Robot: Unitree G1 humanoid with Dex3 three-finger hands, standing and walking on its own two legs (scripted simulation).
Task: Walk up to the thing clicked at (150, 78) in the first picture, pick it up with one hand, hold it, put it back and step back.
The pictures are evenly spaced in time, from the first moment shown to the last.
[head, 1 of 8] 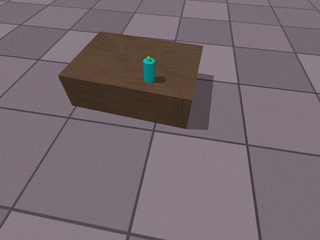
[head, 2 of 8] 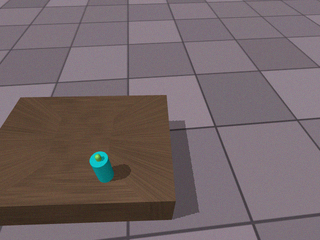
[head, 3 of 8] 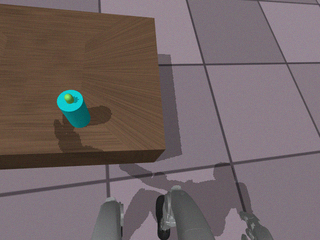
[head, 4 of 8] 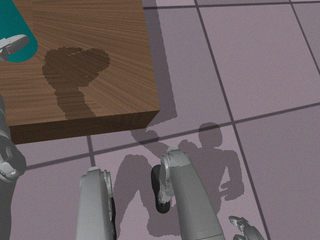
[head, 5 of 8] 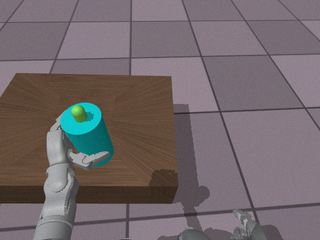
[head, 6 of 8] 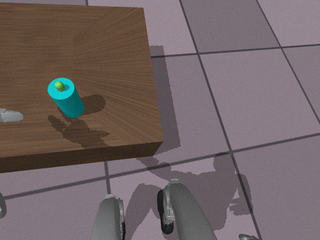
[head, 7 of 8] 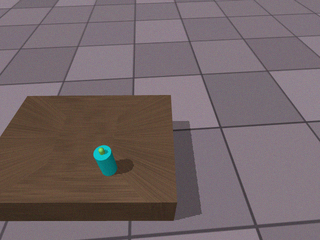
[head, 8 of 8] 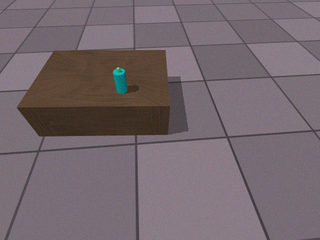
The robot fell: no
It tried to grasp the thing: yes
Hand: left
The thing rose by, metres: 0.40
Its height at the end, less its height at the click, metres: +0.00
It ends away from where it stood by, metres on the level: 0.03
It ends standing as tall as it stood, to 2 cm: yes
